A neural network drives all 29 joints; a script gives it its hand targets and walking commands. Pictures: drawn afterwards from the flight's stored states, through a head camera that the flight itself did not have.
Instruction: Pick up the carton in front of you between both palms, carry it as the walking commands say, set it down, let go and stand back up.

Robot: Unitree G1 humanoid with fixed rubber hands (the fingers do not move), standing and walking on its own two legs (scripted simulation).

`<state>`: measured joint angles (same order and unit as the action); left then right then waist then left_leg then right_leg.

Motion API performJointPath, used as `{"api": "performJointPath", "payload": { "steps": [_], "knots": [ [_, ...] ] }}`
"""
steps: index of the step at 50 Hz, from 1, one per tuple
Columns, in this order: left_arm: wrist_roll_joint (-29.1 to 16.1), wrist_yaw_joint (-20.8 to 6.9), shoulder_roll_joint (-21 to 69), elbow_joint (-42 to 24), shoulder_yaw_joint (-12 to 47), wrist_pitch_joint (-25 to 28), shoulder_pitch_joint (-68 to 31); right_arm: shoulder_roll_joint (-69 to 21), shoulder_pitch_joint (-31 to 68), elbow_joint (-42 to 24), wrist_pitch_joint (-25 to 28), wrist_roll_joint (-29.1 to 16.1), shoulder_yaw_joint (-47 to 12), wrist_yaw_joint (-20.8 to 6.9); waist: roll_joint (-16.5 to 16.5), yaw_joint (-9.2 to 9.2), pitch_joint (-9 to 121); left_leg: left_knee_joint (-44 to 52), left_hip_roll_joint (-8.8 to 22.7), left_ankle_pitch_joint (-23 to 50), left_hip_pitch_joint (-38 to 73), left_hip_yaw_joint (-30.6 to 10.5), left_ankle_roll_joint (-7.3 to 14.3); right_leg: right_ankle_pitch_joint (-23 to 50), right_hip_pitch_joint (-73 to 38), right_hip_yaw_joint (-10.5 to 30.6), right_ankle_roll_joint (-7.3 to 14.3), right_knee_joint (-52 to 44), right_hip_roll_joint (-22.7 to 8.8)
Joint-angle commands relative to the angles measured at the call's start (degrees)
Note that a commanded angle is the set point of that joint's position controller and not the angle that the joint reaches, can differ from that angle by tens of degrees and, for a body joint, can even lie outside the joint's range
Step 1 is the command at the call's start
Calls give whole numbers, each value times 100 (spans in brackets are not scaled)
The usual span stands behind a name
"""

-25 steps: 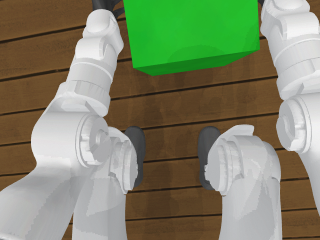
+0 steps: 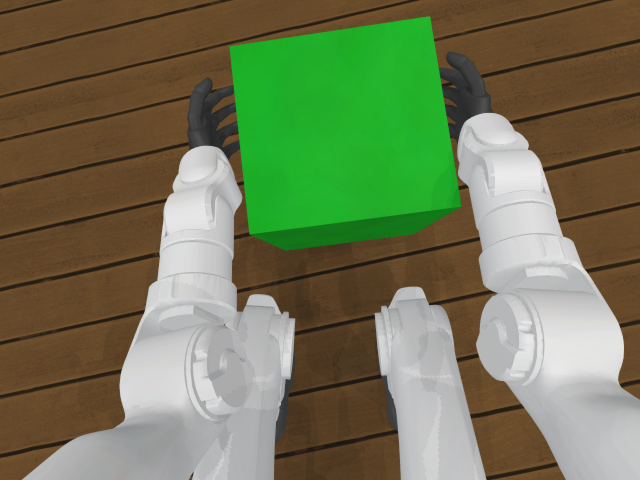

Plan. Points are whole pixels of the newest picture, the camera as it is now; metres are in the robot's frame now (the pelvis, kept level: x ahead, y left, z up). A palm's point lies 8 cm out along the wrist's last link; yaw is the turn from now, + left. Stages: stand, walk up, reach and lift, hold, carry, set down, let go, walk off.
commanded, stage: reach and lift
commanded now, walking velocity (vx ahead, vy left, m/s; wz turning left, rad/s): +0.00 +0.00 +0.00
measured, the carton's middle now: (341, 160) +0.50 -0.03 -0.14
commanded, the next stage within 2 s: none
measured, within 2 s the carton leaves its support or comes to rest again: neither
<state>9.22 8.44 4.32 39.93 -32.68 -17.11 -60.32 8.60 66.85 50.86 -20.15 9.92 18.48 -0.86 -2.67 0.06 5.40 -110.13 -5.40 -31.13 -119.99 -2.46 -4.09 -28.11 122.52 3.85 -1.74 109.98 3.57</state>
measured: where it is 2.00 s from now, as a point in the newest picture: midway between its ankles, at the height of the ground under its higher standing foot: (336, 400)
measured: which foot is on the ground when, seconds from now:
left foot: down 0.00-1.00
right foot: down 0.00-1.00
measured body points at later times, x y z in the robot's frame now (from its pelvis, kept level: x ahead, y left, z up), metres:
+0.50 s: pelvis +0.03 +0.00 +0.12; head +0.23 -0.02 +0.53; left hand +0.48 +0.13 +0.08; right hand +0.48 -0.17 +0.07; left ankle +0.11 +0.13 -0.41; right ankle +0.12 -0.12 -0.41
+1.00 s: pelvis +0.08 +0.00 +0.26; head +0.17 -0.01 +0.70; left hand +0.44 +0.14 +0.24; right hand +0.43 -0.16 +0.23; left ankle +0.11 +0.13 -0.41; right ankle +0.12 -0.12 -0.41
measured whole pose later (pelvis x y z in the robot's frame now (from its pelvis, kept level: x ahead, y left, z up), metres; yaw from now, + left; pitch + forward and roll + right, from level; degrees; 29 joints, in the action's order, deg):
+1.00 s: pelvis +0.08 +0.00 +0.26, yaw -2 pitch +19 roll +0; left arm 11.1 4.2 10.0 30.1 -21.4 -18.6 -24.2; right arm -5.5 24.5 31.1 -21.5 12.5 17.5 -0.2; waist -1.6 0.1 10.3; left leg -56.0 -3.2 -23.6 -51.6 -4.9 -1.0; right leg -21.8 53.1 3.7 -0.8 55.5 1.8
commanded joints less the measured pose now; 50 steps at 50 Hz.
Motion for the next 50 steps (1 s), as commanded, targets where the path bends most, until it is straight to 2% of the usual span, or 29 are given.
{"api": "performJointPath", "payload": {
  "steps": [1, 7, 16, 22, 33, 40, 50],
  "knots": [
    [-452, -1461, 5606, 268, 2888, -134, -3970, -5978, 2997, -184, 136, -368, -1670, -1248, 443, 185, 5275, 1456, -638, 237, 2238, 815, 218, 200, -3669, -756, 183, -1560, 486],
    [-527, -1534, 5967, 121, 3235, -184, -3526, -6176, 2701, -575, 135, -409, -1857, -1346, 194, 264, 5863, 1963, -634, 683, 3133, 733, 139, 721, -4139, -802, 214, -1946, 495],
    [-890, -1588, 6271, -374, 4143, -252, -2654, -6652, 2101, -1426, 49, -874, -2806, -1336, 342, 213, 6293, 2603, -625, 1228, 4120, 582, 145, 1341, -5305, -727, 120, -2518, 545],
    [-921, -1637, 6363, -386, 4347, -273, -2006, -6897, 1528, -1545, 13, -929, -3046, -1261, 419, 159, 5809, 3146, -615, 1190, 4576, 480, 170, 1356, -5993, -602, 93, -3078, 558],
    [-712, -1776, 6400, -208, 4284, -207, -860, -7188, 395, -1527, 82, -684, -2998, -1153, 397, 106, 4680, 4358, -533, 1247, 5634, 259, 263, 1462, -7308, -310, 136, -4317, 505],
    [-585, -1830, 6412, -203, 4344, -173, -62, -7245, -320, -1697, 140, -596, -3115, -1120, 367, 71, 4072, 5205, -424, 1596, 6597, 62, 324, 1781, -8219, -157, 170, -5121, 432],
    [-526, -1912, 6432, -523, 4696, -329, 967, -7296, -1260, -2168, 22, -639, -3486, -1126, 305, 52, 3263, 6477, -253, 2328, 8243, -193, 373, 2416, -9656, 23, 186, -6331, 333]
  ]
}}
